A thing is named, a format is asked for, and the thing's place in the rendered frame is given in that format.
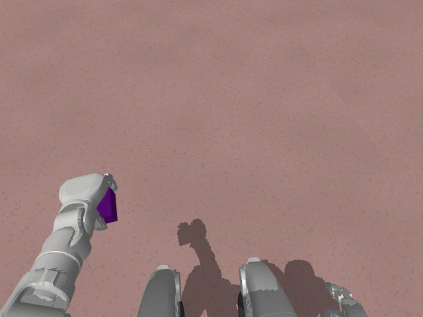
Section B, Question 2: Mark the left robot hand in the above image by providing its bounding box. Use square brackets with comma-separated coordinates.
[59, 172, 118, 230]

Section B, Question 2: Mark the left robot arm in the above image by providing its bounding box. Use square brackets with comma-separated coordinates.
[0, 199, 97, 317]

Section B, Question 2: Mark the right robot hand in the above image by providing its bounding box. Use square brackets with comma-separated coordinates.
[324, 282, 367, 317]

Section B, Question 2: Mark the small box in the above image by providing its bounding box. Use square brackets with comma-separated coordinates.
[96, 187, 118, 224]

